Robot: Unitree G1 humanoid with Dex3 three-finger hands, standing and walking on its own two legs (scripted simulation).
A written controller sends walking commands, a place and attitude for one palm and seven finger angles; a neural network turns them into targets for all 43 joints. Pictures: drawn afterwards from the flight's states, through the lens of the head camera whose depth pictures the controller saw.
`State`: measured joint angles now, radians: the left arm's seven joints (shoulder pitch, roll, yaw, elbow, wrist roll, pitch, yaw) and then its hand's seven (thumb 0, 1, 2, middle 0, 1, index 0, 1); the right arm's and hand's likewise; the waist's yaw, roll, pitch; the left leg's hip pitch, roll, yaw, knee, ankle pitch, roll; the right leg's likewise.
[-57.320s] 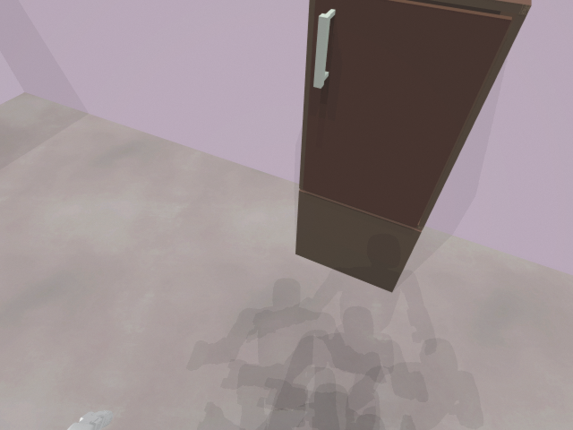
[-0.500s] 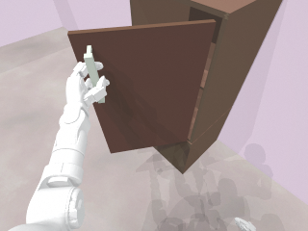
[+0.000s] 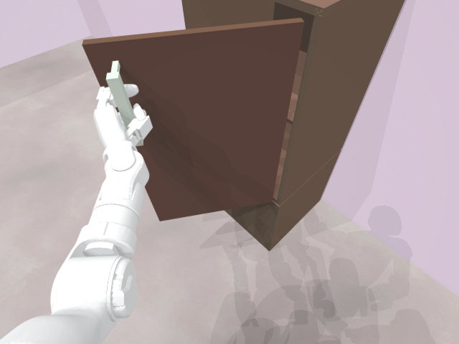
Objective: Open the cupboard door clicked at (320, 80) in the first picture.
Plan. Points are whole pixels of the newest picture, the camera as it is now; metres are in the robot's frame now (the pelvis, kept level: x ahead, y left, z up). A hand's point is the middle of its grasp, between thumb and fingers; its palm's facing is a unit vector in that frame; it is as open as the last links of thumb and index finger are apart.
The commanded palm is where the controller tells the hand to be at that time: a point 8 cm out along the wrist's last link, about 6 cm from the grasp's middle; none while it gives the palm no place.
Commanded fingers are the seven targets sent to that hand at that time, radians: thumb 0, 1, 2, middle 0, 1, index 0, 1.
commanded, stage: pull the door open along its arc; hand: left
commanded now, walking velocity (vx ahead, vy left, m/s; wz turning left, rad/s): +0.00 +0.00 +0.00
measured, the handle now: (127, 106) +0.51 +0.19 +0.15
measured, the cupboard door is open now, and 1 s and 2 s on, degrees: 57 86 86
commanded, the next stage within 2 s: open thumb and fingers to let go in 0.46 s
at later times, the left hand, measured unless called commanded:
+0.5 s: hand (193, 195) +0.30 +0.05 +0.15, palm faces +0.20 -0.98 +0.02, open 6.1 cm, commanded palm +0.25 +0.09 +0.14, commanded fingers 0.00 0.90 0.90 -0.40 -1.35 -0.40 -1.35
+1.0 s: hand (189, 190) +0.31 +0.06 +0.15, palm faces +0.30 -0.95 +0.00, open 11.1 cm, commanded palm +0.26 +0.09 +0.14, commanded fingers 0.00 -0.50 0.30 -0.29 -1.15 -0.29 -1.15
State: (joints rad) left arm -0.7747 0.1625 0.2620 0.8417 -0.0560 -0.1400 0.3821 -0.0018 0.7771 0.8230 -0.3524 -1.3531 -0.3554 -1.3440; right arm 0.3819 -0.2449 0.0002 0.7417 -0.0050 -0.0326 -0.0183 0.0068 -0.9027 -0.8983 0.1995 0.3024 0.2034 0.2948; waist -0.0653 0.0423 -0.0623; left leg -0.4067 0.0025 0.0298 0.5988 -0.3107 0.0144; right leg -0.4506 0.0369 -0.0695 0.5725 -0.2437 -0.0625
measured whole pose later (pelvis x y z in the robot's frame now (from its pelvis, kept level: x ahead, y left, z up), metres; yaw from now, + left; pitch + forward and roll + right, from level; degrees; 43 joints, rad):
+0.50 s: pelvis +0.02 +0.00 +0.01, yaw +1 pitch -3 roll +0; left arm 0.05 -0.08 -0.29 -0.21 0.00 0.24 0.45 0.02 0.68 0.70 -0.37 -1.35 -0.36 -1.33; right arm 0.05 -0.16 0.04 0.56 -0.01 0.07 0.02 0.01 -0.90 -0.90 0.20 0.30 0.20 0.29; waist 0.03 0.06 -0.05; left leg -0.13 0.00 0.02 0.49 -0.31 0.01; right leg -0.17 0.04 -0.07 0.47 -0.25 -0.06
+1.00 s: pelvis +0.01 +0.00 +0.01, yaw +2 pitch -3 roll +0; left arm -0.06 -0.11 -0.26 -0.12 0.02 0.25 0.54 0.01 -0.05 0.48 -0.33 -1.25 -0.33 -1.25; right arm 0.19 -0.18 0.03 0.66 -0.01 0.10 0.01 0.01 -0.90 -0.90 0.20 0.30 0.20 0.29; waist 0.02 0.06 0.00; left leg -0.16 -0.01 0.00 0.53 -0.31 0.01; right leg -0.19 0.03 -0.09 0.51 -0.26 -0.06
